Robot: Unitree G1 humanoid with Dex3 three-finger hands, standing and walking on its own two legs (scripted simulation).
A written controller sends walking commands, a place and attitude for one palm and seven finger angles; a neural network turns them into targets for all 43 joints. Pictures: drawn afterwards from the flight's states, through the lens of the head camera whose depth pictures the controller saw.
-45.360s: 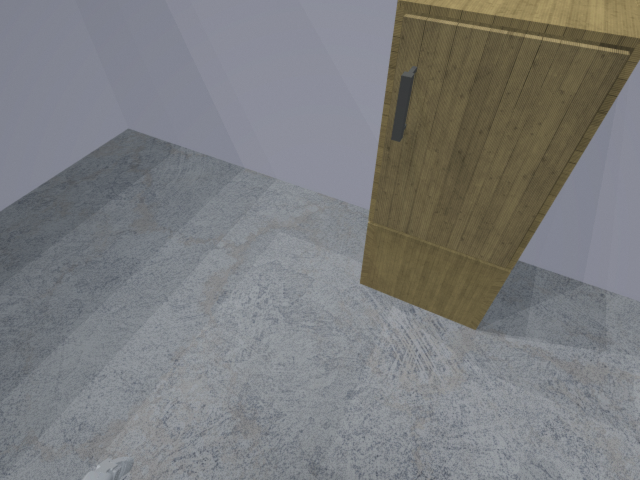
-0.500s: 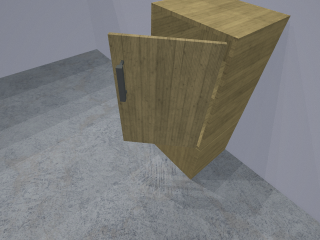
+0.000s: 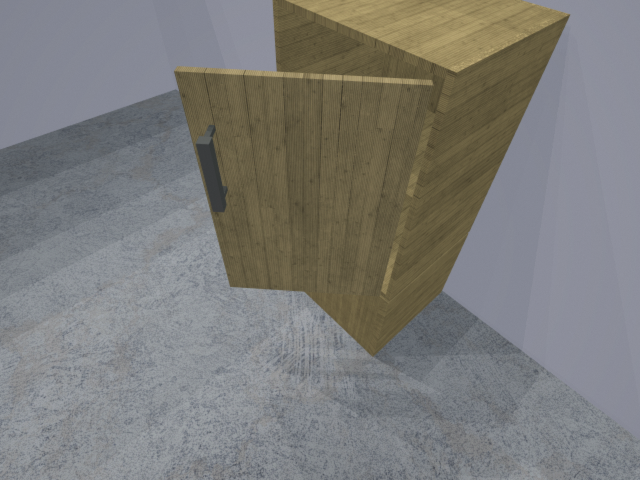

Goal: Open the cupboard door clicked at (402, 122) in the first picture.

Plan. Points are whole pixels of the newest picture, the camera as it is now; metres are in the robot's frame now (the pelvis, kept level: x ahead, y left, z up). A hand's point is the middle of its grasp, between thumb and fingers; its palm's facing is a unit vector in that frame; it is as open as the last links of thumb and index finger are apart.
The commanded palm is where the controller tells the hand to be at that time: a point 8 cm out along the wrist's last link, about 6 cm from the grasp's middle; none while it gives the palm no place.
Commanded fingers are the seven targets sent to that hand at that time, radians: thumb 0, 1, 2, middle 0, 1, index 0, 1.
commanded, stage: shuffle to correct the standing spot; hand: left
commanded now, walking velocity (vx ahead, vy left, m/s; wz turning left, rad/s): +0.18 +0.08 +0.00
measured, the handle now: (215, 169) +0.62 +0.23 +0.02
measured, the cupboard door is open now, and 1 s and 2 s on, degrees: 44 44 44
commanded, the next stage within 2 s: come to a stop and stand still in 0.12 s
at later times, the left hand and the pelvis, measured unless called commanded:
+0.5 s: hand out of the picture +0.07 +0.20 -0.19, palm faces +0.00 -0.98 -0.18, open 7.4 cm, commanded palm none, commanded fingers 0.00 0.90 0.90 -0.20 -0.30 -0.20 -0.30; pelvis +0.07 +0.03 +0.00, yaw -2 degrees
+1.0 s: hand out of the picture +0.12 +0.16 -0.17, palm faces -0.04 -0.97 -0.24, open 7.3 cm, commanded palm none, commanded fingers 0.00 0.90 0.90 -0.20 -0.30 -0.20 -0.30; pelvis +0.05 -0.01 -0.01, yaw -3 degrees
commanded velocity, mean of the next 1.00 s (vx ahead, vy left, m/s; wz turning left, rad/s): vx -0.02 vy -0.01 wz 0.00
